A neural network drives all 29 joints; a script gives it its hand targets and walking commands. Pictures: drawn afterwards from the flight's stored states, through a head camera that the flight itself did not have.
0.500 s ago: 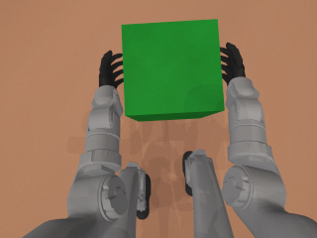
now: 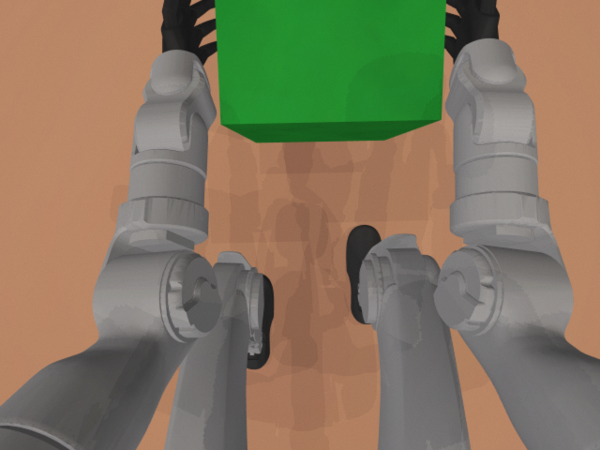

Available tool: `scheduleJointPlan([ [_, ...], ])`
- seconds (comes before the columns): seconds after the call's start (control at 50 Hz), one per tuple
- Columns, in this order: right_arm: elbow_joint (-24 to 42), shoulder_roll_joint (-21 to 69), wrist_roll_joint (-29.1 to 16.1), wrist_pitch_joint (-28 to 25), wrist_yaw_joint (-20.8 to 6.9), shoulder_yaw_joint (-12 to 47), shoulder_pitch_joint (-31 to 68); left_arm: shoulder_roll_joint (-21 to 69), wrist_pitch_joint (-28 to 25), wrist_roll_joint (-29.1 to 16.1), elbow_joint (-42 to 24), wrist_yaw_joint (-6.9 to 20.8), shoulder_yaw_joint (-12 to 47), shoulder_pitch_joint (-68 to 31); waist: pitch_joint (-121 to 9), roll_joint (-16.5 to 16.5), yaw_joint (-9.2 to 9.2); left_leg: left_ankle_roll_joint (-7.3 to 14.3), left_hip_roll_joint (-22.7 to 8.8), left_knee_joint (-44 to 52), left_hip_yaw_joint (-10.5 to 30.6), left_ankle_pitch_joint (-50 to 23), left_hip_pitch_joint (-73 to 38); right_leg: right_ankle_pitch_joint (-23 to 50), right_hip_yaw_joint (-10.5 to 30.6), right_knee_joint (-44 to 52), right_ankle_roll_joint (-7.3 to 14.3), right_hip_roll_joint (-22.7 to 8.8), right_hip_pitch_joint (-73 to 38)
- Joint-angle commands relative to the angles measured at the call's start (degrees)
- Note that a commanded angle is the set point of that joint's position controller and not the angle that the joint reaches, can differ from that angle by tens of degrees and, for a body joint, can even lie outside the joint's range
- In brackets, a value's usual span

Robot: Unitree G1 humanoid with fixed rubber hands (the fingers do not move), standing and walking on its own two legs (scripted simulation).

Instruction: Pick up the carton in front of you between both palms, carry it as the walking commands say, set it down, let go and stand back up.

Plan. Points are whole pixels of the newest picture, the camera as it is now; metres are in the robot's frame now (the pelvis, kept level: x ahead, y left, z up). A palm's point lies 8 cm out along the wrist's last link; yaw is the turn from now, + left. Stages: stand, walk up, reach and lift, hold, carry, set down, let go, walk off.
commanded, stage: set down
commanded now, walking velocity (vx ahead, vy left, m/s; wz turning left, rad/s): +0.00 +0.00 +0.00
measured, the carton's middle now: (323, 52) +0.54 -0.08 -0.20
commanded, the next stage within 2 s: none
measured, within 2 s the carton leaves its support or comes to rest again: rests again in 0.74 s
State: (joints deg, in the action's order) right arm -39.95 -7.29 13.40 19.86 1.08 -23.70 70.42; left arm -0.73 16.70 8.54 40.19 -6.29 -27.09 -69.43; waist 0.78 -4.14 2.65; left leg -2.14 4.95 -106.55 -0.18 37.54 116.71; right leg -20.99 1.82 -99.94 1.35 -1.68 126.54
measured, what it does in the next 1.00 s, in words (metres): lowers itself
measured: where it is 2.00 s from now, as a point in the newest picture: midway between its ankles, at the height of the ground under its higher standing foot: (309, 314)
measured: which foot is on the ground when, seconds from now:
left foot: down 0.00-1.00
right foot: down 0.00-1.00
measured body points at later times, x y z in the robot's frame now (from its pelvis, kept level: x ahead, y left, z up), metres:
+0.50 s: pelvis +0.00 +0.01 -0.08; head +0.38 -0.04 +0.14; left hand +0.58 +0.06 -0.26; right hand +0.55 -0.24 -0.26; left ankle +0.06 +0.13 -0.44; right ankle +0.14 -0.12 -0.44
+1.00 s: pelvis -0.02 +0.01 -0.10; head +0.36 -0.03 +0.12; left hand +0.57 +0.07 -0.28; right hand +0.54 -0.24 -0.27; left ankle +0.06 +0.12 -0.44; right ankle +0.14 -0.12 -0.44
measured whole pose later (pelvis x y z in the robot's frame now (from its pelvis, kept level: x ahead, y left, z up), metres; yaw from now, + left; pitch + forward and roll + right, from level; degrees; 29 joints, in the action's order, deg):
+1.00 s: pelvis -0.02 +0.01 -0.10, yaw +1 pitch +35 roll +2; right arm -60.9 -23.3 1.8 13.1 -2.2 -17.8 90.6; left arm -11.3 13.6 -1.9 55.9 -6.8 -13.2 -89.9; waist 26.6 -2.7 5.2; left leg -2.5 8.6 -128.4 0.0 40.8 123.1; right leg -23.0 2.0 -120.0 0.9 -4.2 132.4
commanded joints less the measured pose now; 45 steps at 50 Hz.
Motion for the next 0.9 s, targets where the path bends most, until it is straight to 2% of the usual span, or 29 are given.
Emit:
scheduleJointPlan([
  [0.0,-1.19,47.59,-8.16,-1.91,-12.82,25.31,33.24,46.05,-1.87,-7.74,-0.54,14.24,27.72,-39.09,-64.58,6.63,2.37,0.34,6.87,9.86,-4.03,-9.66,-2.05,17.64,-1.77,-0.26,-1.96,7.17,-64.83],
  [0.28,-3.77,37.58,-15.01,-4.61,-13.81,26.43,44.28,39.94,-4.16,-15.27,-0.64,11.08,34.6,-51.45,-61.64,3.35,5.54,0.09,5.63,-0.46,-3.45,-13.59,-7.3,22.35,-3.5,-12.98,-1.04,4.65,-58.79],
  [0.38,-2.79,37.27,-19.13,-5.15,-14.04,28.04,47.09,39.49,-5.03,-19.1,-4.56,10.03,38.43,-55.99,-68.32,3.4,6.16,-0.17,5.32,-3.43,-3.36,-17.82,-9.76,29.51,-3.18,-17.12,-0.55,3.86,-64.04],
  [0.46,-3.54,38.43,-20.67,-5.07,-14.76,27.67,46.14,40.92,-4.85,-19.25,-4.39,9.78,38.97,-55.19,-67.42,0.98,6.53,-0.23,5.29,-4.73,-3.11,-20.41,-11.36,30.86,-3.15,-18.33,-0.4,3.8,-60.53],
  [0.66,-9.56,35.69,-17.23,-5.97,-16.33,22.84,45.66,39.86,-5.29,-17.65,1.95,10.76,34.7,-54.13,-50.5,-0.61,7.61,0.14,5.23,-5.24,-2.59,-14.84,-7.43,19.66,-4.15,-18.17,-0.09,3.45,-45.88],
  [0.8,-12.51,33.85,-17.68,-6.99,-16.21,21.59,47.54,36.23,-5.96,-17.51,3.65,10.87,33.4,-56.01,-45.87,-1.31,7.11,0.45,4.8,-6.12,-2.89,-11.79,-6.23,16.7,-3.2,-18.61,0.28,3.43,-44.72],
  [0.88,-15.02,32.59,-17.27,-7.11,-16.4,20.91,47.3,34.46,-5.63,-15.8,6.28,11.31,31.39,-53.58,-40.0,-1.26,5.95,0.85,4.52,-6.25,-2.9,-8.98,-4.08,13.42,-2.64,-18.5,0.26,3.47,-42.77],
])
